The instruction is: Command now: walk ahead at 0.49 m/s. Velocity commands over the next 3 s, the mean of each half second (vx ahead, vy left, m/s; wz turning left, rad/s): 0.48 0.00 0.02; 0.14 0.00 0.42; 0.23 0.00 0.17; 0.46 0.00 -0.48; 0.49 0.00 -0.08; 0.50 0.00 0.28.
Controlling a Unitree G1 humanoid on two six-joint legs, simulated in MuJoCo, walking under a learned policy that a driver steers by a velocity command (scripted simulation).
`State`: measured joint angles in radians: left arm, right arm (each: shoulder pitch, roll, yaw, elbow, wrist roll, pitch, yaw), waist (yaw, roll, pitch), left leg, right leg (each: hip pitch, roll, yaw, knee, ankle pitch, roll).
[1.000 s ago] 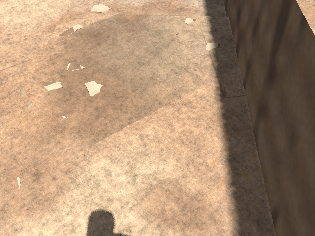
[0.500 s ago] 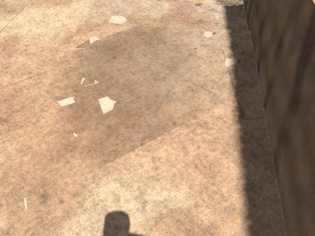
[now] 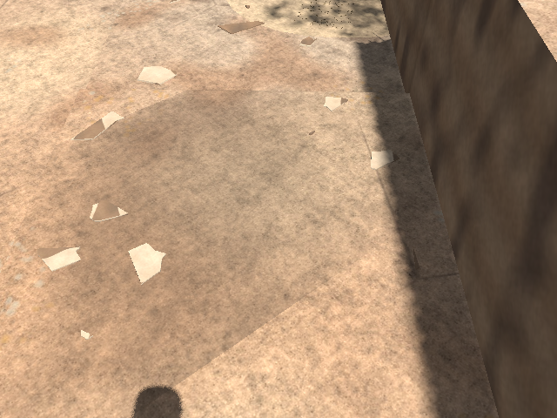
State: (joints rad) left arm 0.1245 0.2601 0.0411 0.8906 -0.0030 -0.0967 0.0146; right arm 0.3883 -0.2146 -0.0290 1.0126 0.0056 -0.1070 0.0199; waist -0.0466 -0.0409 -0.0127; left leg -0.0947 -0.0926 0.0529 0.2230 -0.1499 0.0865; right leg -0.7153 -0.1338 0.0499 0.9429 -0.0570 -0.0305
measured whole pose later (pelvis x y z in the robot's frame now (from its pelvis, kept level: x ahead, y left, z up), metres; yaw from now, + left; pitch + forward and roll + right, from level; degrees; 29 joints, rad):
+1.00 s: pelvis +0.44 +0.00 -0.01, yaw +15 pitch +3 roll -2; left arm 0.08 0.29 0.06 0.86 0.01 -0.01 0.06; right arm 0.18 -0.27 -0.07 0.73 0.00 -0.01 -0.01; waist -0.02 -0.02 0.06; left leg -0.40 -0.10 -0.08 0.43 -0.06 0.09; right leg -0.55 0.00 0.09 0.97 -0.37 0.04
